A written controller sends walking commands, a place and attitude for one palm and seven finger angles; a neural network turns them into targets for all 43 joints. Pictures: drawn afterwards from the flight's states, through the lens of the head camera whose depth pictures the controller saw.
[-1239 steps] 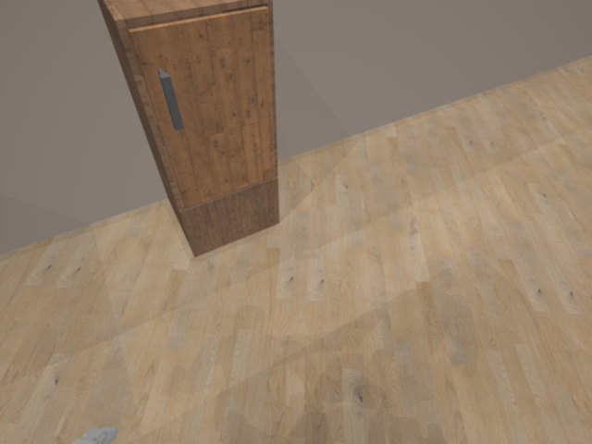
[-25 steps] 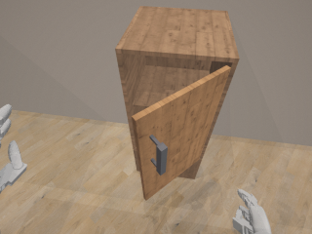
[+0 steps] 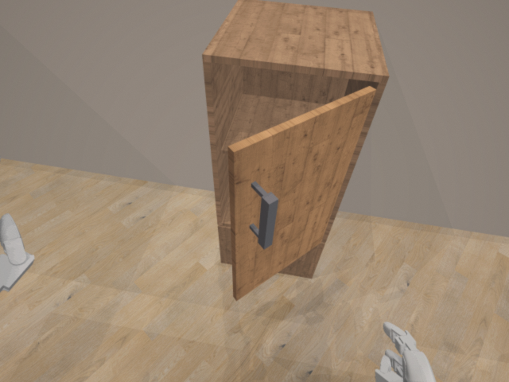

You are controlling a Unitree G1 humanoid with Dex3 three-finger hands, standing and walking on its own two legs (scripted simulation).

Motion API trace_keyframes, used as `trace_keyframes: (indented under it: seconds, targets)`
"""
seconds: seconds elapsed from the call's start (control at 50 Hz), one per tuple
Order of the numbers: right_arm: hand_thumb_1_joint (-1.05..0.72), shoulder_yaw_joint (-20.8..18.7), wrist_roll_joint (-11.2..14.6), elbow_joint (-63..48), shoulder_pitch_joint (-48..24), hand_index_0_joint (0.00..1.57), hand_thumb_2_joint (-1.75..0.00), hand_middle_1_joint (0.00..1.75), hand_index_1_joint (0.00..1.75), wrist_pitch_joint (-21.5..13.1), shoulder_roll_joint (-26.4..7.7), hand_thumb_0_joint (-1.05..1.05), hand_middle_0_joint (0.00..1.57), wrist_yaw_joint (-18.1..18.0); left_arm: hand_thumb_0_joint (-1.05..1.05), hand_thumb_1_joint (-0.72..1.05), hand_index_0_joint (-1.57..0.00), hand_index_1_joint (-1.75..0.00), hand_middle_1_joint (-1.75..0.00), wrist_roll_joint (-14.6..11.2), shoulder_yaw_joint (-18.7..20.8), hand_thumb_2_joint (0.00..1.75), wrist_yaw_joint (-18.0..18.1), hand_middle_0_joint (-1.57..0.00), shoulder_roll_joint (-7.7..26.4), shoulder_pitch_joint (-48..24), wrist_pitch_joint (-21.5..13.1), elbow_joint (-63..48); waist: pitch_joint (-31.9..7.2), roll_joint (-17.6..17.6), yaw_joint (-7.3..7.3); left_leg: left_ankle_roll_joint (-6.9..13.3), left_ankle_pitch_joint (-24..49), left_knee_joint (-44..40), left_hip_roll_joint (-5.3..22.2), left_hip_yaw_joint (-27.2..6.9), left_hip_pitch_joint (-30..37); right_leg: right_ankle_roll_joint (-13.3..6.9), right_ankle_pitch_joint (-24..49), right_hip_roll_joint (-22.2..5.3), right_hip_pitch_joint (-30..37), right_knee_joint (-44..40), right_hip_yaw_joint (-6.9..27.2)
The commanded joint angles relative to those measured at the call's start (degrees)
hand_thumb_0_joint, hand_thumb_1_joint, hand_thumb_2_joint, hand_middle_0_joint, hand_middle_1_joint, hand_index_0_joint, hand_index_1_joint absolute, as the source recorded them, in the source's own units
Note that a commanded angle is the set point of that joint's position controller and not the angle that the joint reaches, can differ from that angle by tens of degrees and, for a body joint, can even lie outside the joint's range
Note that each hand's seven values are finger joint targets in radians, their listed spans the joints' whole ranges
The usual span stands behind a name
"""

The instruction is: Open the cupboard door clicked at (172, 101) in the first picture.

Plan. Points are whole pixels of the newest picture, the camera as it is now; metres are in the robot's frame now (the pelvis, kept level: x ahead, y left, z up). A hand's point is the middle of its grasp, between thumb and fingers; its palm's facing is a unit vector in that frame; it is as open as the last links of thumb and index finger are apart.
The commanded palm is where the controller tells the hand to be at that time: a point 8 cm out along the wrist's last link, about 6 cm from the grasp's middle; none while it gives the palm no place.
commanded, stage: step back with the hand held close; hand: left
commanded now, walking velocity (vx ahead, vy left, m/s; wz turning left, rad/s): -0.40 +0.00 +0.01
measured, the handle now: (261, 216) +0.43 +0.01 -0.02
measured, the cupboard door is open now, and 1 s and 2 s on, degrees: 46 46 46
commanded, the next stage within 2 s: stop stepping back and stand still in 0.36 s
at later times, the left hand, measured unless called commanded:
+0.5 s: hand out of the picture +0.07 +0.25 +0.19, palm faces +0.56 -0.68 -0.47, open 7.4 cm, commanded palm -0.01 +0.30 +0.19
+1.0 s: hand out of the picture -0.10 +0.26 +0.20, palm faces +0.59 -0.74 -0.32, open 7.4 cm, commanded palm -0.16 +0.27 +0.19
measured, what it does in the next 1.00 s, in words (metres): walks backwards: right foot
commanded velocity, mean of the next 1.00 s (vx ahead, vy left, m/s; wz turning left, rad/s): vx -0.01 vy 0.01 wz -0.05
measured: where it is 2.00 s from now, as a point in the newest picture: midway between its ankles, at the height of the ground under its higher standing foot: outside the picture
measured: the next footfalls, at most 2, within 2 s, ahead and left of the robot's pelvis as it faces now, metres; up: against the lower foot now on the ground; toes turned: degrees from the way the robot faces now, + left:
right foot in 0.78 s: -0.20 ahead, -0.11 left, +0.00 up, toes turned +3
left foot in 1.02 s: -0.24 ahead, +0.11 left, +0.00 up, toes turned +7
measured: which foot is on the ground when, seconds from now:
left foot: down 0.00-0.76, up 0.78-1.00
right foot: down 0.00-0.56, up 0.58-0.76, down 0.78-1.00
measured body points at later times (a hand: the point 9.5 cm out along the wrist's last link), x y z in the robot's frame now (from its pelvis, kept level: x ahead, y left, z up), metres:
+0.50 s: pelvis -0.11 -0.02 -0.03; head -0.08 -0.02 +0.41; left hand +0.04 +0.28 +0.21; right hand +0.11 -0.24 -0.11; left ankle +0.04 +0.12 -0.71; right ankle +0.13 -0.13 -0.72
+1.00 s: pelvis -0.28 -0.03 +0.01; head -0.33 -0.02 +0.46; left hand -0.14 +0.29 +0.21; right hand -0.14 -0.28 -0.07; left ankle -0.27 +0.10 -0.70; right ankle -0.24 -0.12 -0.72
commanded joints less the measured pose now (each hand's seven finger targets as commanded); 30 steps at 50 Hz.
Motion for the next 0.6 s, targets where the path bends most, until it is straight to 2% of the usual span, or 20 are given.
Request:
trace_keyframes:
  seconds: [0.0, 0.02, 0.1, 0.12, 0.18, 0.2, 0.22, 0.28, 0.3, 0.34, 0.36, 0.4, 0.44, 0.46, 0.48, 0.5, 0.52, 0.54, 0.56, 0.58]
  targets:
    - [-0.9, -3.48, -0.14, -9.57, -5.94, 0.2, -0.9, 0.3, 0.3, -3.37, -8.66, 0.0, 0.2, -0.58, 0.0, 0.9, -0.2, -0.3, -0.3, 0.24, 9.31, 0.9, 1.59, -0.2, 12.6, -1.7, -3.93, -12.17, -4.84, 4.98, -0.16, 3.13, -22.11, -15.86, 3.3, -3.41, -20.8, -1.18, -10.75, 0.59, 20.18, 0.23, 3.46]
    - [-0.9, -3.27, 0.0, -9.78, -5.71, 0.2, -0.9, 0.3, 0.3, -3.48, -8.42, 0.0, 0.2, -0.45, 0.0, 0.9, -0.2, -0.3, -0.3, 0.14, 8.52, 0.9, 1.49, -0.2, 11.54, -1.66, -4.12, -13.1, -5.12, 5.22, -0.34, 3.2, -22.05, -16.14, 3.42, -3.9, -22.16, -1.14, -8.59, 0.8, 21.35, 1.84, 3.22]
    - [-0.9, -4.08, -0.16, -9.85, -6.3, 0.2, -0.9, 0.3, 0.3, -4.25, -8.84, 0.0, 0.2, -0.26, 0.0, 0.9, -0.2, -0.3, -0.3, 1.01, 11.3, 0.9, 1.37, -0.2, 12.81, -0.53, -4.98, -12.76, -4.91, 7.01, 0.01, 4.81, -28.42, -16.19, 5.15, -4.21, -29.26, -0.99, -5.24, 2.28, 25.01, 8.05, 5.07]
    - [-0.9, -4.05, -0.13, -10.04, -5.98, 0.2, -0.9, 0.3, 0.3, -4.44, -8.58, 0.0, 0.2, -0.13, 0.0, 0.9, -0.2, -0.3, -0.3, 1.1, 10.7, 0.9, 1.27, -0.2, 11.6, -0.39, -5.13, -12.64, -4.32, 6.9, -0.14, 5.1, -29.98, -16.0, 5.56, -4.52, -31.37, -1.09, -4.97, 2.5, 25.47, 9.93, 5.54]
    - [-0.9, -4.51, -0.1, -9.65, -5.45, 0.2, -0.9, 0.3, 0.3, -5.13, -8.4, 0.0, 0.2, 0.2, 0.0, 0.9, -0.2, -0.3, -0.3, 0.83, 11.37, 0.9, 0.79, -0.2, 11.93, -1.06, -5.63, -14.06, -4.3, 4.32, -0.42, 4.45, -30.01, -10.97, 4.41, -2.04, -29.14, -1.95, -4.02, 1.55, 20.04, 10.43, 9.04]
    - [-0.9, -4.76, -0.24, -9.28, -5.54, 0.2, -0.9, 0.3, 0.3, -5.34, -8.52, 0.0, 0.2, 0.12, 0.0, 0.9, -0.2, -0.3, -0.3, 0.75, 12.32, 0.9, 0.83, -0.2, 12.98, -2.1, -6.01, -14.49, -4.14, 3.64, -0.49, 3.92, -29.45, -9.09, 3.72, -0.96, -26.87, -2.4, -4.96, 0.77, 16.8, 8.68, 10.6]
    - [-0.9, -4.46, -0.31, -9.0, -4.85, 0.2, -0.9, 0.3, 0.3, -5.46, -7.96, 0.0, 0.2, 0.25, 0.0, 0.9, -0.2, -0.3, -0.3, 0.33, 10.88, 0.9, 0.66, -0.2, 11.69, -2.94, -6.11, -15.4, -4.35, 1.32, -0.87, 3.31, -28.58, -7.83, 3.09, -0.84, -24.73, -2.67, -6.53, -0.18, 13.96, 7.62, 11.21]
    - [-0.9, -4.7, -0.36, -8.05, -4.15, 0.2, -0.9, 0.3, 0.3, -5.26, -8.01, 0.0, 0.2, 0.51, 0.0, 0.9, -0.2, -0.3, -0.3, -0.24, 10.36, 0.9, 0.37, -0.2, 11.79, -6.07, -6.12, -15.93, -4.82, -1.61, -1.44, 2.8, -28.89, -4.59, 2.5, -0.48, -19.55, -2.75, -17.99, -1.35, 5.77, 3.8, 12.93]
    - [-0.9, -4.94, -0.54, -7.53, -4.26, 0.2, -0.9, 0.3, 0.3, -5.27, -8.23, 0.0, 0.2, 0.25, 0.0, 0.9, -0.2, -0.3, -0.3, -0.27, 11.3, 0.9, 0.48, -0.2, 13.14, -7.27, -6.58, -16.3, -4.56, -0.96, -1.56, 2.91, -28.98, -4.62, 3.05, -0.6, -17.42, -2.6, -20.64, -1.12, 2.75, 3.0, 12.73]
    - [-0.9, -4.85, -0.45, -7.15, -3.85, 0.2, -0.9, 0.3, 0.3, -4.91, -7.73, 0.0, 0.2, 0.46, 0.0, 0.9, -0.2, -0.3, -0.3, -0.68, 10.49, 0.9, 0.19, -0.2, 11.79, -6.46, -6.61, -15.77, -6.61, 0.26, -1.69, 3.18, -28.97, -3.64, 4.15, -1.76, -16.04, -2.61, -26.58, -0.83, 0.21, 5.25, 11.72]
    - [-0.9, -5.14, -0.39, -6.81, -3.6, 0.2, -0.9, 0.3, 0.3, -4.59, -7.45, 0.0, 0.2, 0.65, 0.0, 0.9, -0.2, -0.3, -0.3, -0.87, 11.35, 0.9, 0.04, -0.2, 12.67, -5.22, -6.6, -16.01, -8.77, 0.02, -1.57, 2.87, -26.47, -1.5, 4.19, -1.01, -13.45, -2.94, -28.79, -0.76, -1.87, 6.05, 11.13]
    - [-0.9, -5.82, -0.41, -5.55, -2.52, 0.2, -0.9, 0.3, 0.3, -4.07, -7.01, 0.0, 0.2, 0.94, 0.0, 0.9, -0.2, -0.3, -0.3, -1.72, 13.82, 0.9, 0.04, -0.2, 15.82, -4.09, -7.16, -17.86, -11.08, -3.42, -2.05, 0.35, -17.31, 8.07, 1.24, 2.46, 0.25, -4.79, -31.4, -3.33, -14.28, -2.06, 13.85]
    - [-0.9, -5.42, -0.75, -4.6, -2.17, 0.2, -0.9, 0.3, 0.3, -3.06, -5.9, 0.0, 0.2, 1.63, 0.0, 0.9, -0.2, -0.3, -0.3, -2.08, 13.16, 0.9, 0.04, -0.2, 16.08, -6.84, -7.33, -19.31, -11.35, -11.02, -2.99, -2.04, -12.94, 19.52, -3.19, 4.49, 9.4, -5.78, -37.23, -8.09, -22.31, -15.19, 17.76]
    - [-0.9, -5.36, -1.1, -3.95, -0.71, 0.2, -0.9, 0.3, 0.3, -2.27, -6.08, 0.0, 0.2, 1.64, 0.0, 0.9, -0.2, -0.3, -0.3, -1.9, 13.93, 0.9, 0.21, -0.2, 17.05, -5.94, -7.15, -17.43, -12.27, -13.8, -3.47, -2.4, -11.2, 23.15, -3.63, 4.67, 15.53, -6.02, -39.76, -9.45, -26.18, -17.13, 16.23]
    - [-0.9, -5.14, -1.07, -3.84, 0.45, 0.2, -0.9, 0.3, 0.3, -1.38, -6.3, 0.0, 0.2, 1.46, 0.0, 0.9, -0.2, -0.3, -0.3, -1.84, 13.63, 0.9, 0.23, -0.2, 16.77, -5.7, -6.81, -16.04, -12.33, -15.38, -4.14, -1.97, -11.55, 23.12, -2.17, 2.56, 21.15, -5.17, -41.4, -9.07, -31.24, -14.86, 12.89]
    - [-0.9, -4.99, -1.28, -4.0, 1.92, 0.2, -0.9, 0.3, 0.3, -1.01, -7.12, 0.0, 0.2, 0.88, 0.0, 0.9, -0.2, -0.3, -0.3, -1.98, 13.45, 0.9, 0.17, -0.2, 16.46, -6.21, -6.62, -14.96, -11.4, -9.89, -4.74, -0.89, -13.63, 16.35, -0.36, -0.14, 23.2, -3.76, -41.47, -6.64, -32.67, -7.98, 8.97]
    - [-0.9, -4.51, -1.6, -6.3, 0.74, 0.2, -0.9, 0.3, 0.3, -1.11, -8.79, 0.0, 0.2, 0.02, 0.0, 0.9, -0.2, -0.3, -0.3, -2.21, 12.52, 0.9, 0.35, -0.2, 14.31, -7.65, -6.08, -14.78, -8.18, 3.45, -4.9, 2.71, -27.53, -0.99, 5.72, -9.63, 7.84, -1.75, -38.42, -0.98, -23.45, 11.61, 4.4]
    - [-0.9, -4.53, -1.84, -7.68, -2.66, 0.2, -0.9, 0.3, 0.3, -2.48, -9.59, 0.0, 0.2, -0.54, 0.0, 0.9, -0.2, -0.3, -0.3, -2.08, 12.58, 0.9, 0.71, -0.2, 12.94, -11.11, -5.35, -16.35, -6.99, 25.94, -4.19, 8.54, -49.35, -28.54, 20.01, -25.68, -20.24, 2.49, -30.28, 9.16, -4.35, 49.76, -5.45]
    - [-0.9, -5.29, -2.58, -7.87, -5.28, 0.2, -0.9, 0.3, 0.3, -4.08, -7.12, 0.0, 0.2, -0.19, 0.0, 0.9, -0.2, -0.3, -0.3, -0.2, 14.82, 0.9, 1.3, -0.2, 16.83, -16.71, -4.82, -19.95, -3.75, 26.05, -2.71, 10.01, -49.31, -36.66, 24.92, -29.85, -37.81, 1.89, -27.78, 8.95, 3.26, 70.84, 0.53]
    - [-0.9, -6.77, -0.9, -6.94, -7.05, 0.2, -0.9, 0.3, 0.3, -4.58, -6.4, 0.0, 0.2, 0.84, 0.0, 0.9, -0.2, -0.3, -0.3, 0.57, 14.48, 0.9, 0.64, -0.2, 16.95, -15.12, -3.9, -14.9, -2.39, 17.69, -0.33, 8.55, -40.08, -31.15, 21.39, -19.79, -36.84, 2.04, -23.78, 5.89, 5.66, 73.33, -0.08]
